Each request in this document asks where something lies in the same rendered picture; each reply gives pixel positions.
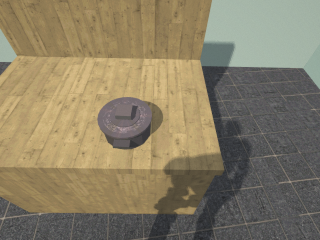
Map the table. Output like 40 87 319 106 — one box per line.
0 0 225 215

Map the pot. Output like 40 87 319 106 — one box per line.
104 124 151 150

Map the lid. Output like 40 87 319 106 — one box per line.
97 97 152 140

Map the knob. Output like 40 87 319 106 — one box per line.
115 104 133 120

